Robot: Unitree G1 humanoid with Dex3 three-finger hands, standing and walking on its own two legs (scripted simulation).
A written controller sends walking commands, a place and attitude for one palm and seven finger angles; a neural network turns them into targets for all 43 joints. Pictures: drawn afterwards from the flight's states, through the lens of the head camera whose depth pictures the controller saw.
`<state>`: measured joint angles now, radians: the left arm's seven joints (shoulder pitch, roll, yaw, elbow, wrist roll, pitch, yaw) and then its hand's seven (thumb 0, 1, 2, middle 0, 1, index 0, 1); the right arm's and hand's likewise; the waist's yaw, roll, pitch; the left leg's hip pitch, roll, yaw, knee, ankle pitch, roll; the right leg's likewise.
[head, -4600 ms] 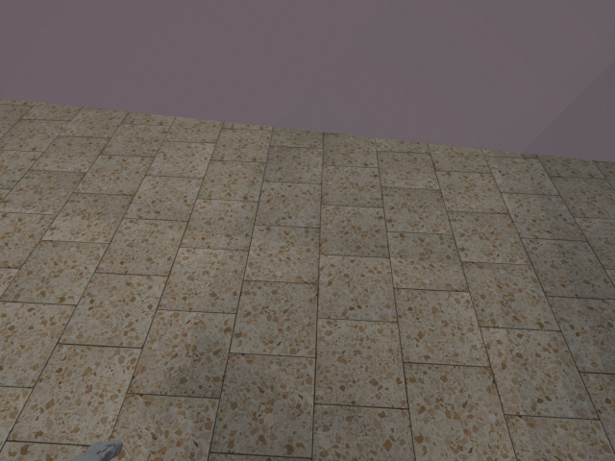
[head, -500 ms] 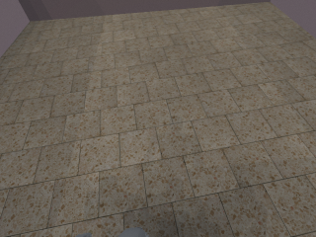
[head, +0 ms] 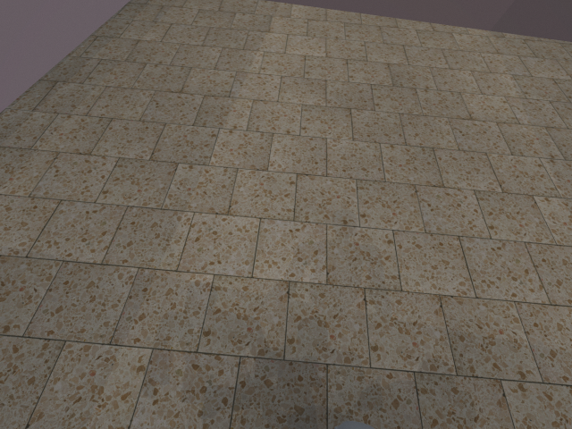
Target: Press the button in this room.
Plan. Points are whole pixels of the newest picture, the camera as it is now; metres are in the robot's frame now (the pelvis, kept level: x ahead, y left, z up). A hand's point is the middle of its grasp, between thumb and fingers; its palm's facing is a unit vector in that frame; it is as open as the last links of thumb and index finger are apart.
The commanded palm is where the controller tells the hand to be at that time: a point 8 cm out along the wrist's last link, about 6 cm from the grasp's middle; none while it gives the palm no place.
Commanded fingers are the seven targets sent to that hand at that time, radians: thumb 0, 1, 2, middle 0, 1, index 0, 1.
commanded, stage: turn or walk to find it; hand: left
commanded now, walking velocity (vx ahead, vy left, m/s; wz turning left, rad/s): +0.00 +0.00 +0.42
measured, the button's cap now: out of the picture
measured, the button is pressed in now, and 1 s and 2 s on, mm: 0 0 0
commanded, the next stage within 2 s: none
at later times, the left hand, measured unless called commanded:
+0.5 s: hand out of the picture +0.00 +0.15 -0.15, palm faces +0.25 -0.93 -0.26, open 7.4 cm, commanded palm none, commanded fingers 0.00 0.90 0.90 -0.20 -0.30 -0.20 -0.30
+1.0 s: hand out of the picture -0.06 +0.18 -0.16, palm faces +0.45 -0.85 -0.28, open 7.4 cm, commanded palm none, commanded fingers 0.00 0.90 0.90 -0.20 -0.30 -0.20 -0.30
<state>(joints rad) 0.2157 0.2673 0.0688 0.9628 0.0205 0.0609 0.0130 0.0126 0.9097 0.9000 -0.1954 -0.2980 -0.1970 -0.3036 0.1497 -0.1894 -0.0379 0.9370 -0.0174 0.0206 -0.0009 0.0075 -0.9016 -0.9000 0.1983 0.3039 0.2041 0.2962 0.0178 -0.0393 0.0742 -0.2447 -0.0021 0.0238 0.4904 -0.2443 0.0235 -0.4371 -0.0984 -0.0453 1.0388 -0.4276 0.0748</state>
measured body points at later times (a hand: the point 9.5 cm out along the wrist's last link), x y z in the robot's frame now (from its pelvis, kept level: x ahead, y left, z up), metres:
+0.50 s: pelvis -0.01 -0.05 +0.00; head +0.02 -0.06 +0.45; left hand -0.01 +0.20 -0.13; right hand +0.09 -0.29 -0.16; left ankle -0.07 +0.10 -0.68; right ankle +0.00 -0.14 -0.74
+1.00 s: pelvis -0.04 -0.04 +0.00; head -0.01 -0.04 +0.45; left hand -0.08 +0.23 -0.14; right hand +0.14 -0.22 -0.15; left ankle -0.07 +0.09 -0.74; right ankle +0.01 -0.16 -0.71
